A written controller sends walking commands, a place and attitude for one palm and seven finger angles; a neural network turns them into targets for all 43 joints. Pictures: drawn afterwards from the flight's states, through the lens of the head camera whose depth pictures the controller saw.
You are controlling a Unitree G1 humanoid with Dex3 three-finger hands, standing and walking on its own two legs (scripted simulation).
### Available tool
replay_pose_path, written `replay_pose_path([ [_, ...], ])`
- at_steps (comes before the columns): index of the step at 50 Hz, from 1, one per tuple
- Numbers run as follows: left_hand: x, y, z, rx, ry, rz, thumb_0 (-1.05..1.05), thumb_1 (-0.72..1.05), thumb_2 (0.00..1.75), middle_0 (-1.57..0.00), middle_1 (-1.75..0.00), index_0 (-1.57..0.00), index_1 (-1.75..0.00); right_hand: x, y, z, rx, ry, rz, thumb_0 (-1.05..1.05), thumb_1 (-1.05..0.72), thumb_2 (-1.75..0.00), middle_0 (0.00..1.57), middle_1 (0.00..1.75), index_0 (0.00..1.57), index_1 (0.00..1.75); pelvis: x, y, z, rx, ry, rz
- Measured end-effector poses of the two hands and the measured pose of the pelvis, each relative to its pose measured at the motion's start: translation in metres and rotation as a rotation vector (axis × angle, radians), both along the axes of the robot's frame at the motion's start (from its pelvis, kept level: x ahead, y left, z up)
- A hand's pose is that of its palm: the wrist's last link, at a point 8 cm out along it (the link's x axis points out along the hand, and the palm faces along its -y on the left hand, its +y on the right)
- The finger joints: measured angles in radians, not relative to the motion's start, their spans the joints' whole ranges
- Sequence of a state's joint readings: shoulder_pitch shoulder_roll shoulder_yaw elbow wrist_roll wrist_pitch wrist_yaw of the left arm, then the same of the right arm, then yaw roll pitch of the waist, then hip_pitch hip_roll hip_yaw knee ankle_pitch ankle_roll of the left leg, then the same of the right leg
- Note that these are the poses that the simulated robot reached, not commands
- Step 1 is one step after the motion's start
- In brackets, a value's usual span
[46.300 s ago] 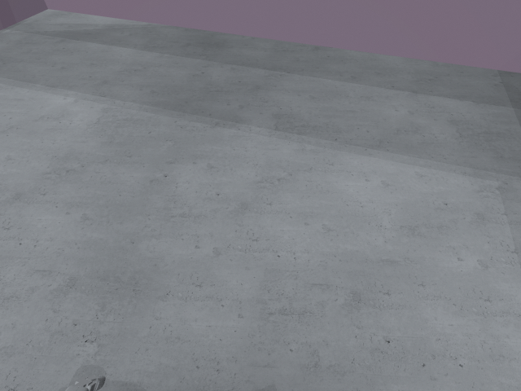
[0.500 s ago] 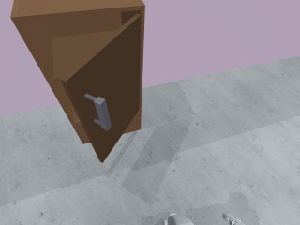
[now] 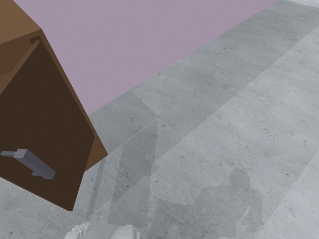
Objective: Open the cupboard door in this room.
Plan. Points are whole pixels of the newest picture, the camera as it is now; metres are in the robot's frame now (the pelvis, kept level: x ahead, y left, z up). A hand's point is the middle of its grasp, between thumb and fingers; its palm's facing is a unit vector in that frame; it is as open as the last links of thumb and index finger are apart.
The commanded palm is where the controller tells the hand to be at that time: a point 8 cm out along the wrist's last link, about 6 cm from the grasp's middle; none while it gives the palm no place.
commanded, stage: walk to a spot facing it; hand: left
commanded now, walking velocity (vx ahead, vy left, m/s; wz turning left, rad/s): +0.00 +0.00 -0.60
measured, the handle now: (29, 165) +0.30 +0.38 -0.04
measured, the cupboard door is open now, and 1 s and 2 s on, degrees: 45 45 45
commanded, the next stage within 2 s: turn to face it in 1.88 s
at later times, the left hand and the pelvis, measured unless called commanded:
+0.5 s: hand (111, 220) +0.19 +0.16 -0.16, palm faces -0.27 -0.93 -0.26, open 7.4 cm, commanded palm none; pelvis +0.03 -0.02 -0.02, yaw -18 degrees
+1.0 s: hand (140, 172) +0.34 +0.08 -0.17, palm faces -0.53 -0.83 -0.17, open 7.4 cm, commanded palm none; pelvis +0.19 -0.06 +0.00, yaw -36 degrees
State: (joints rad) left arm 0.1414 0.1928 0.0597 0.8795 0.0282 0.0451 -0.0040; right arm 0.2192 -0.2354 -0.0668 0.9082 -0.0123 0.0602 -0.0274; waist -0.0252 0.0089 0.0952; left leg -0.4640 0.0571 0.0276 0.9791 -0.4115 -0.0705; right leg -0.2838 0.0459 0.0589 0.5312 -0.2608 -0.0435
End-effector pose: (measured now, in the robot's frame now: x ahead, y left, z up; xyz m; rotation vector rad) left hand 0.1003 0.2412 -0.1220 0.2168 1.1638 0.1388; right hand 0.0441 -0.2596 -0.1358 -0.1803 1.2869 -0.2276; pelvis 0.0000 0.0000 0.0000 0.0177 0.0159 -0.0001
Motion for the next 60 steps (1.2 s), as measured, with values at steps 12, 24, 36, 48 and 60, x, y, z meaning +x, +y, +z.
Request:
replay_pose_path([
  [12,0.024,0.016,-0.021,-0.049,0.072,-0.076,0.00,0.90,0.90,-0.20,-0.30,-0.20,-0.30,0.010,0.037,0.012,-0.018,-0.093,-0.049,0.00,-0.91,-0.89,0.20,0.30,0.20,0.30,0.018,0.020,-0.003,-0.030,0.025,-0.146],
  [24,0.089,-0.033,-0.011,0.019,0.020,-0.276,0.00,0.91,0.90,-0.19,-0.30,-0.19,-0.29,-0.061,-0.002,-0.020,0.028,0.019,-0.268,0.00,-0.91,-0.89,0.20,0.30,0.20,0.30,0.029,-0.013,-0.016,-0.024,0.009,-0.304],
  [36,0.097,-0.061,-0.005,-0.007,0.137,-0.324,0.00,0.90,0.90,-0.20,-0.30,-0.20,-0.30,0.003,-0.047,0.015,-0.021,-0.095,-0.344,0.00,-0.91,-0.89,0.19,0.30,0.19,0.30,0.081,-0.035,0.005,-0.002,0.012,-0.419],
  [48,0.221,-0.090,-0.025,-0.021,0.198,-0.481,0.01,0.91,0.90,-0.20,-0.30,-0.20,-0.29,0.064,-0.032,0.020,-0.060,-0.162,-0.455,0.00,-0.91,-0.89,0.20,0.30,0.20,0.30,0.174,-0.052,-0.002,-0.018,0.023,-0.590],
  [60,0.416,-0.300,-0.005,-0.067,-0.052,-0.823,0.00,0.91,0.90,-0.19,-0.30,-0.19,-0.29,-0.022,0.026,0.001,0.169,0.245,-0.800,0.00,-0.91,-0.89,0.20,0.30,0.20,0.30,0.245,-0.134,-0.007,0.001,0.018,-0.744],
])
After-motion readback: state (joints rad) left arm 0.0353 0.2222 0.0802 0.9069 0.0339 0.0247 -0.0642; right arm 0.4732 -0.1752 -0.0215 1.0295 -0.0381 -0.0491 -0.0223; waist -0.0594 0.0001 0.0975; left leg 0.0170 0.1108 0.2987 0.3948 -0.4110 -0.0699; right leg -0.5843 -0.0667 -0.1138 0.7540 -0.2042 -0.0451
